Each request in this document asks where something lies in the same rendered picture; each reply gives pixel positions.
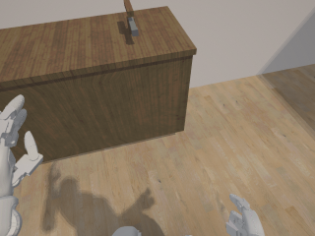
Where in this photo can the left robot thigh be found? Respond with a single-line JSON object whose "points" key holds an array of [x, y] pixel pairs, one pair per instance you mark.
{"points": [[127, 231]]}

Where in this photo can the robot left forearm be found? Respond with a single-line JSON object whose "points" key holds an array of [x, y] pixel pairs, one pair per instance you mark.
{"points": [[10, 219]]}

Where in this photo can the tap lever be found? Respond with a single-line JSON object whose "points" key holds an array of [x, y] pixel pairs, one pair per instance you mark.
{"points": [[134, 29]]}

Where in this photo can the right robot hand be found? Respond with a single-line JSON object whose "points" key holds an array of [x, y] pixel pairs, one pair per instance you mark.
{"points": [[247, 224]]}

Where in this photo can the counter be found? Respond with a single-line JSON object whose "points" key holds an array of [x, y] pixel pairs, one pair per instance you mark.
{"points": [[89, 84]]}

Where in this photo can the left robot hand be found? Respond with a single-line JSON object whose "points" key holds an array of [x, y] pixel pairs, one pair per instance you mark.
{"points": [[11, 120]]}

